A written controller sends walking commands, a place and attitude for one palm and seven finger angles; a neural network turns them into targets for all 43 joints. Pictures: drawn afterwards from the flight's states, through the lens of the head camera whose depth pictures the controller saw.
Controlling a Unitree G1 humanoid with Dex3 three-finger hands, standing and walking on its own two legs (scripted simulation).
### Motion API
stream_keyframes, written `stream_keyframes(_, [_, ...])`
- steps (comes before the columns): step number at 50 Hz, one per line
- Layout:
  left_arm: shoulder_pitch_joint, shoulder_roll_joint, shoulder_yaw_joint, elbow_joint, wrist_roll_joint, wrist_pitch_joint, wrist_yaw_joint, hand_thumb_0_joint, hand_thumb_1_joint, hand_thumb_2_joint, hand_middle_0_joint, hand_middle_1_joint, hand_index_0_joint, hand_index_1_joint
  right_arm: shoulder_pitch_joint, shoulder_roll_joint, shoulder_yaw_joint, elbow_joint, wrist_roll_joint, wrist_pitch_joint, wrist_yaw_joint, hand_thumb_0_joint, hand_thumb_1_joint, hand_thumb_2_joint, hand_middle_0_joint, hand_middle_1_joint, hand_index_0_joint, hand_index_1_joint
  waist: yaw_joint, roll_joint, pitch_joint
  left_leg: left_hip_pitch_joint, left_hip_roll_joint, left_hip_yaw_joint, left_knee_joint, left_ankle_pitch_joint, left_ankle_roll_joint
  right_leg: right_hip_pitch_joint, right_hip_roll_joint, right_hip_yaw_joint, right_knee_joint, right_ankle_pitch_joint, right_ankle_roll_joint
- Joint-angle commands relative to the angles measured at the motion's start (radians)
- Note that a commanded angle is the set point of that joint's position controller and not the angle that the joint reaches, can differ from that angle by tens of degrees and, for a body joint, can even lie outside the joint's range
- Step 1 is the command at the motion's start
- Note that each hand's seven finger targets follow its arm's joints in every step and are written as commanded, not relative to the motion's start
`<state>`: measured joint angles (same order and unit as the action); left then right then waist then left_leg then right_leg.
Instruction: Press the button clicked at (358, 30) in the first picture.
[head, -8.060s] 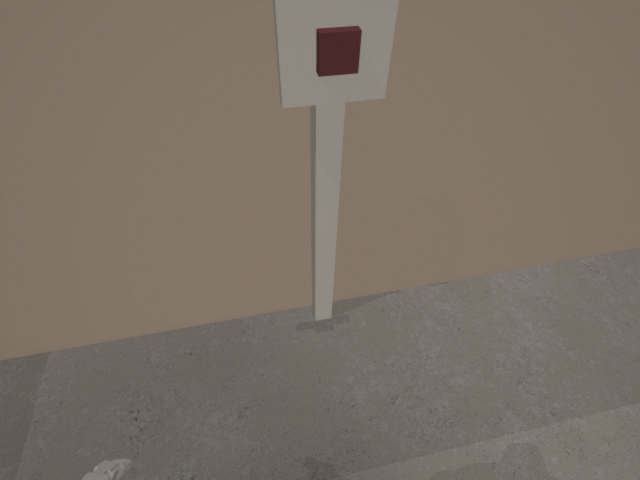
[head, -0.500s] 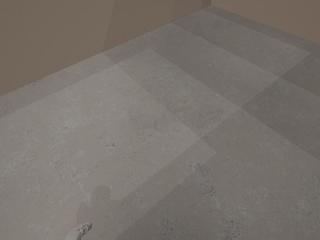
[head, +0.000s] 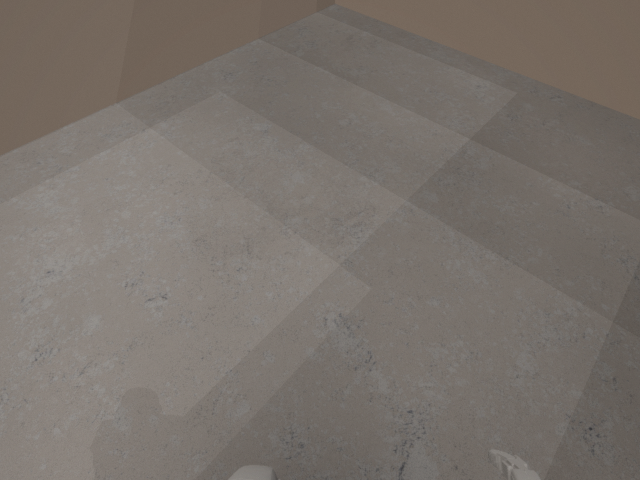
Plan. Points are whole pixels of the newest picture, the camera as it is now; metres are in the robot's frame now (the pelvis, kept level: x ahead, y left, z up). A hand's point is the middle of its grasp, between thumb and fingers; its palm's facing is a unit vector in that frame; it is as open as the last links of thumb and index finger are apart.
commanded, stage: turn to face it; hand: left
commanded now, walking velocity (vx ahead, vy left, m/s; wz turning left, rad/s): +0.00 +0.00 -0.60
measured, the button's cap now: out of the picture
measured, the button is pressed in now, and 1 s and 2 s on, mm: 0 0 0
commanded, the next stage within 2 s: none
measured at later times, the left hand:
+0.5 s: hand out of the picture +0.12 +0.21 -0.16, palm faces -0.30 -0.93 -0.23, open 7.4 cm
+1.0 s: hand out of the picture +0.11 +0.12 -0.16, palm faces -0.53 -0.82 -0.23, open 7.4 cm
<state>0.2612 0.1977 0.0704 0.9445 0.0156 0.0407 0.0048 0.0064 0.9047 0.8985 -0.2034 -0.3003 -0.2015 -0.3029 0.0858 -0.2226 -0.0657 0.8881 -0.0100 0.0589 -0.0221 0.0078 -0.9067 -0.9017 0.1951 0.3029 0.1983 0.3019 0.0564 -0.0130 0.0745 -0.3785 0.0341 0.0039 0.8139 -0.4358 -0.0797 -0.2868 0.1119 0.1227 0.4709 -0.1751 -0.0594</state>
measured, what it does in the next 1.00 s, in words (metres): steps on the spot, turning right: left foot, then right foot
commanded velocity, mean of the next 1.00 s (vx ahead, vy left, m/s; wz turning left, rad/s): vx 0.00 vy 0.00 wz -0.60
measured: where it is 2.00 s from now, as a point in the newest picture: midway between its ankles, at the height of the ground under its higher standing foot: outside the picture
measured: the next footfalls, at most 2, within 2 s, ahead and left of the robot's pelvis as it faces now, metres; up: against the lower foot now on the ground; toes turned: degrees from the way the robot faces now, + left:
left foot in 0.08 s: +0.03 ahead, +0.13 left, +0.00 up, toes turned -3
right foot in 0.60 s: -0.08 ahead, -0.10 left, +0.00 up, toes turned -29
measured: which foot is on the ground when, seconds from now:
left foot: up 0.00-0.06, down 0.08-0.60, up 0.62-1.00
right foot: down 0.00-0.10, up 0.12-0.58, down 0.60-1.00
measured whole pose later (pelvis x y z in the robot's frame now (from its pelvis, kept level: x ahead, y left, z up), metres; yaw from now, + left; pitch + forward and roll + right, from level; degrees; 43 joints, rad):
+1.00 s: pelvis -0.06 +0.00 +0.00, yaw -36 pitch -1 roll +0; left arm 0.22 0.19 0.05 0.92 0.01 0.03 0.00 0.01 0.90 0.90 -0.20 -0.30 -0.20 -0.30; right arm 0.14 -0.24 -0.07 0.91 -0.02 0.07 -0.01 0.01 -0.91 -0.90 0.20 0.30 0.20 0.30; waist 0.01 0.02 0.09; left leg -0.48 0.09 0.02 0.99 -0.38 -0.11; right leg -0.21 0.08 0.09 0.47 -0.25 -0.05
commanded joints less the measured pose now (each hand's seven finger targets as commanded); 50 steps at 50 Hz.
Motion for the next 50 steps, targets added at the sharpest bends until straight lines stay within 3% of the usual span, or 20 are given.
stream_keyframes(1, [-0.043,0.216,0.051,-0.085,0.004,-0.015,0.008,0.000,0.900,0.900,-0.200,-0.300,-0.200,-0.300,0.065,-0.085,-0.017,-0.071,0.009,-0.037,-0.014,0.000,-0.900,-0.900,0.200,0.300,0.200,0.300,-0.043,-0.123,-0.144,0.088,-0.035,-0.014,-0.216,0.049,0.032,0.082,-0.260,0.381,-0.101,0.256,-0.093])
stream_keyframes(3, [-0.076,0.193,0.046,-0.097,-0.006,-0.010,0.004,0.000,0.900,0.900,-0.200,-0.300,-0.200,-0.300,0.148,-0.110,-0.020,-0.050,0.009,-0.049,-0.025,0.000,-0.900,-0.900,0.200,0.300,0.200,0.300,-0.087,-0.082,-0.171,0.320,0.010,-0.034,-0.416,0.174,0.060,-0.071,-0.184,0.328,-0.021,0.133,-0.016])
stream_keyframes(4, [-0.059,0.139,0.037,-0.113,-0.014,-0.007,-0.001,0.000,0.900,0.900,-0.200,-0.300,-0.200,-0.300,0.163,-0.181,-0.029,-0.054,0.001,-0.058,-0.029,0.000,-0.900,-0.900,0.200,0.300,0.200,0.300,-0.094,0.125,-0.191,0.434,0.200,-0.227,-0.535,0.112,0.111,-0.234,-0.062,0.212,0.124,-0.083,0.034])
stream_keyframes(5, [-0.056,0.126,0.035,-0.121,-0.008,-0.007,-0.011,0.000,0.900,0.900,-0.200,-0.300,-0.200,-0.300,0.129,-0.247,-0.042,-0.079,-0.005,-0.052,-0.025,0.000,-0.900,-0.900,0.200,0.300,0.200,0.300,-0.086,0.315,-0.129,0.378,0.409,-0.400,-0.601,0.157,0.181,-0.342,0.002,0.032,0.372,-0.374,0.086])
stream_keyframes(6, [-0.059,0.169,0.049,-0.114,0.008,-0.002,-0.014,0.000,0.900,0.900,-0.200,-0.300,-0.200,-0.300,0.093,-0.234,-0.034,-0.100,-0.010,-0.048,-0.023,0.000,-0.900,-0.900,0.200,0.300,0.200,0.300,-0.077,0.215,-0.078,0.227,0.450,-0.370,-0.595,0.172,0.229,-0.298,-0.057,-0.002,0.556,-0.369,0.104])
stream_keyframes(7, [-0.008,0.180,0.060,-0.081,0.015,0.012,-0.014,0.000,0.900,0.900,-0.200,-0.300,-0.200,-0.300,0.015,-0.169,-0.016,-0.110,-0.009,-0.051,-0.024,0.000,-0.900,-0.900,0.200,0.300,0.200,0.300,-0.030,0.230,-0.062,0.135,0.380,-0.283,-0.605,0.144,0.202,-0.267,-0.081,0.014,0.639,-0.293,0.118])
stream_keyframes(8, [0.008,0.184,0.067,-0.065,0.019,0.017,-0.023,0.000,0.900,0.900,-0.200,-0.300,-0.200,-0.300,-0.027,-0.144,-0.010,-0.125,-0.011,-0.054,-0.025,0.000,-0.900,-0.900,0.200,0.300,0.200,0.300,-0.009,0.178,-0.037,0.105,0.321,-0.199,-0.595,0.159,0.189,-0.248,-0.078,-0.013,0.724,-0.251,0.123])
stream_keyframes(11, [-0.002,0.142,0.054,-0.069,0.013,0.021,-0.035,0.000,0.900,0.900,-0.200,-0.300,-0.200,-0.300,0.019,-0.141,-0.011,-0.113,-0.013,-0.061,-0.021,0.000,-0.900,-0.900,0.200,0.300,0.200,0.300,-0.022,0.146,-0.035,0.176,0.249,-0.057,-0.549,0.279,0.184,-0.285,-0.096,-0.063,0.774,-0.192,0.142])
stream_keyframes(16, [-0.091,0.109,0.038,-0.096,0.007,0.022,-0.035,0.000,0.900,0.900,-0.200,-0.300,-0.200,-0.300,0.173,-0.147,-0.022,-0.053,-0.011,-0.067,-0.016,0.000,-0.900,-0.900,0.200,0.300,0.200,0.300,-0.081,0.153,-0.038,0.282,0.290,-0.031,-0.520,0.417,0.208,-0.293,-0.141,-0.107,0.642,-0.219,0.157])
stream_keyframes(23, [-0.167,0.085,0.021,-0.120,0.004,0.019,-0.037,0.000,0.900,0.900,-0.200,-0.300,-0.200,-0.300,0.227,-0.178,-0.041,-0.015,-0.019,-0.059,-0.005,0.000,-0.900,-0.900,0.200,0.300,0.200,0.300,-0.110,0.222,-0.064,0.278,0.335,0.051,-0.471,0.497,0.214,-0.156,-0.155,-0.186,0.392,-0.293,0.137])
stream_keyframes(26, [-0.156,0.078,0.017,-0.124,0.000,0.005,-0.033,0.000,0.900,0.900,-0.200,-0.300,-0.200,-0.300,0.229,-0.199,-0.050,-0.005,-0.021,-0.059,0.001,0.000,-0.900,-0.900,0.200,0.300,0.200,0.300,-0.101,0.231,-0.118,0.304,0.351,0.087,-0.397,0.597,0.199,-0.085,-0.137,-0.210,0.254,-0.283,0.113])
stream_keyframes(28, [-0.105,0.099,0.020,-0.109,0.000,-0.010,-0.028,0.000,0.900,0.900,-0.200,-0.300,-0.200,-0.300,0.230,-0.195,-0.051,-0.002,-0.015,-0.057,0.006,0.000,-0.900,-0.900,0.200,0.300,0.200,0.300,-0.068,0.197,-0.156,0.265,0.330,0.154,-0.277,0.600,0.135,0.063,-0.129,-0.223,0.022,-0.110,0.092])
stream_keyframes(29, [-0.041,0.155,0.027,-0.090,0.004,-0.025,-0.021,0.000,0.900,0.900,-0.200,-0.300,-0.200,-0.300,0.239,-0.174,-0.046,-0.005,-0.006,-0.055,0.012,0.000,-0.900,-0.900,0.200,0.300,0.200,0.300,-0.034,0.086,-0.193,0.161,0.298,0.203,-0.138,0.490,0.067,0.235,-0.196,-0.145,-0.124,0.053,0.070])
stream_keyframes(30, [0.022,0.280,0.050,-0.068,0.014,-0.040,-0.005,0.000,0.900,0.900,-0.200,-0.300,-0.200,-0.300,0.219,-0.087,-0.020,-0.046,-0.004,-0.050,0.017,0.000,-0.900,-0.900,0.200,0.300,0.200,0.300,0.001,-0.280,-0.182,-0.161,0.167,0.243,0.064,-0.066,0.003,0.423,-0.446,0.173,-0.163,0.399,-0.020])
stream_keyframes(31, [0.059,0.323,0.059,-0.060,-0.003,-0.030,0.010,0.000,0.900,0.900,-0.200,-0.300,-0.200,-0.300,0.145,-0.092,-0.011,-0.083,-0.008,-0.037,0.008,0.000,-0.900,-0.900,0.200,0.300,0.200,0.300,0.028,-0.302,-0.198,-0.247,0.110,0.125,0.231,-0.225,-0.011,0.378,-0.544,0.255,-0.095,0.692,-0.112])
stream_keyframes(32, [0.049,0.294,0.053,-0.061,-0.005,-0.025,0.017,0.000,0.900,0.900,-0.200,-0.300,-0.200,-0.300,0.132,-0.102,-0.013,-0.085,-0.006,-0.030,0.002,0.000,-0.900,-0.900,0.200,0.300,0.200,0.300,0.016,-0.184,-0.170,-0.260,0.130,0.054,0.307,-0.160,-0.004,0.344,-0.524,0.165,-0.075,0.685,-0.137])
stream_keyframes(33, [0.013,0.261,0.056,-0.063,-0.003,-0.029,0.024,0.000,0.900,0.900,-0.200,-0.300,-0.200,-0.300,0.106,-0.095,-0.009,-0.073,-0.008,-0.030,-0.001,0.000,-0.900,-0.900,0.200,0.300,0.200,0.300,0.005,-0.236,-0.144,-0.299,0.133,0.034,0.317,-0.121,-0.004,0.353,-0.450,0.141,-0.061,0.715,-0.121])
stream_keyframes(38, [-0.085,0.204,0.027,-0.092,-0.009,-0.039,0.014,0.000,0.900,0.900,-0.200,-0.300,-0.200,-0.300,0.162,-0.105,-0.024,-0.010,-0.011,-0.012,0.006,0.000,-0.900,-0.900,0.200,0.300,0.200,0.300,-0.066,-0.114,-0.089,-0.199,0.104,0.031,0.321,0.087,-0.038,0.210,-0.323,0.049,-0.097,0.577,-0.069])
stream_keyframes(45, [-0.039,0.209,0.032,-0.090,-0.002,-0.037,0.009,0.000,0.900,0.900,-0.200,-0.300,-0.200,-0.300,0.069,-0.114,-0.026,-0.043,-0.011,-0.015,0.003,0.000,-0.900,-0.900,0.200,0.300,0.200,0.300,-0.041,-0.124,-0.056,-0.198,0.072,0.005,0.248,0.085,-0.040,0.158,-0.311,0.192,-0.135,0.334,-0.109])
stream_keyframes(50, [-0.008,0.220,0.041,-0.087,0.005,-0.031,0.015,0.000,0.900,0.900,-0.200,-0.300,-0.200,-0.300,0.002,-0.100,-0.020,-0.077,-0.002,-0.029,-0.002,0.000,-0.900,-0.900,0.200,0.300,0.200,0.300,-0.020,-0.133,-0.086,-0.136,0.035,0.002,0.090,0.017,-0.021,0.181,-0.318,0.286,-0.102,0.384,-0.143])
